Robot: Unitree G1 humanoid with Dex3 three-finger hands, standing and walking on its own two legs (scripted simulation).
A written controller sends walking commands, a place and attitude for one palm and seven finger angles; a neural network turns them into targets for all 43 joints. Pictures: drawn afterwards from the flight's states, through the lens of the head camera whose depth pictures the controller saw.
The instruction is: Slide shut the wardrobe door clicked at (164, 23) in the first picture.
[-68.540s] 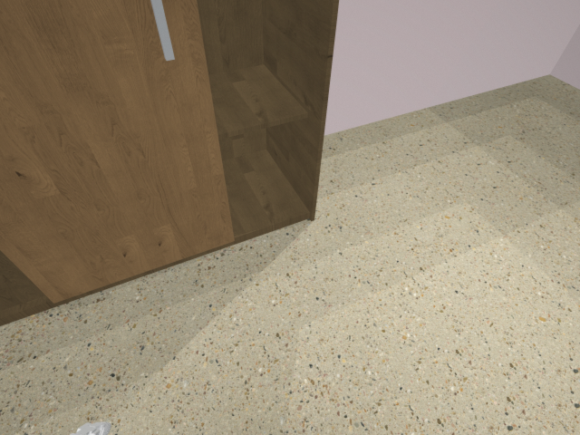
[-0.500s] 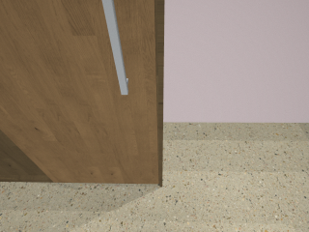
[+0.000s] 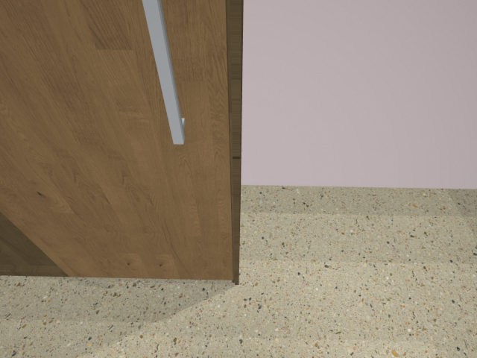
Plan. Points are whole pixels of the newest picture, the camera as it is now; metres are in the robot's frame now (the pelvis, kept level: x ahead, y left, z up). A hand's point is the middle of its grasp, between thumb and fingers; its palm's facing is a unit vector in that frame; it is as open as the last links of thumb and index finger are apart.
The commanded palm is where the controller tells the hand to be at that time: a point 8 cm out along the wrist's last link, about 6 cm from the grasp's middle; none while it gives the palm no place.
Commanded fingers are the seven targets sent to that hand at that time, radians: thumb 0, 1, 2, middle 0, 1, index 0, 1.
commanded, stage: look again from close up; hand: left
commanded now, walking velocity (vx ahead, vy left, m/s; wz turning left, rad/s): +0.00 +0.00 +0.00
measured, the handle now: (168, 65) +0.51 +0.15 +0.24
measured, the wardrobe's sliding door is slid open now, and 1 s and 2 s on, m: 0.00 0.00 0.00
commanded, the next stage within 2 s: raise the hand with hooked fingers in 0.52 s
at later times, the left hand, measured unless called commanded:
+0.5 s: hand out of the picture +0.00 +0.16 -0.17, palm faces +0.02 -0.98 -0.20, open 7.4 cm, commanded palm none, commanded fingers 0.00 0.90 0.90 -0.20 -0.30 -0.20 -0.30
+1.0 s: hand (141, 337) +0.16 +0.16 -0.01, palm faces +0.00 -1.00 +0.02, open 8.3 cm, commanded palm +0.12 +0.23 +0.01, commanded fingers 0.00 0.43 0.70 -0.23 -0.60 -0.23 -0.60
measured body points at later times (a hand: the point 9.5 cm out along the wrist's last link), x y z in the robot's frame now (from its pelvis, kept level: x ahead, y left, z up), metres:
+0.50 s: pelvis +0.00 -0.01 +0.00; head +0.01 -0.02 +0.45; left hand +0.00 +0.21 -0.16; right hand +0.00 -0.23 -0.16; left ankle -0.02 +0.11 -0.74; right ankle -0.02 -0.11 -0.74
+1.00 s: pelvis -0.02 -0.01 -0.05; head -0.01 +0.00 +0.40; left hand +0.15 +0.21 +0.00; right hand +0.21 -0.26 -0.07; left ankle -0.02 +0.11 -0.74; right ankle -0.02 -0.11 -0.74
